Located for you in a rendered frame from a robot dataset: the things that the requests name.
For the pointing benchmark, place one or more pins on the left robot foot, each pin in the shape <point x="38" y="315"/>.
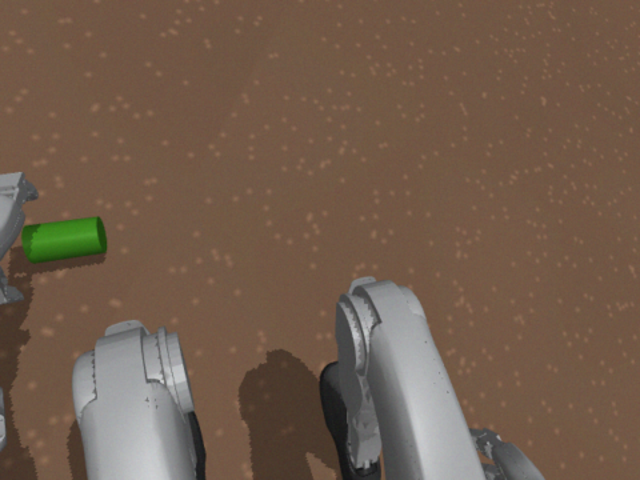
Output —
<point x="199" y="446"/>

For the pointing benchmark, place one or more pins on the right robot hand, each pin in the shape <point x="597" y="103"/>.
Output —
<point x="510" y="462"/>

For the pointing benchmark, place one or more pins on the right robot foot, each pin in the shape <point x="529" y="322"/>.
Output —
<point x="335" y="414"/>

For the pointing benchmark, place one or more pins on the can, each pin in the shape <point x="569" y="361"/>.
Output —
<point x="64" y="239"/>

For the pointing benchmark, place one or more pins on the left robot hand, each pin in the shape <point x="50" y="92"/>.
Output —
<point x="15" y="190"/>

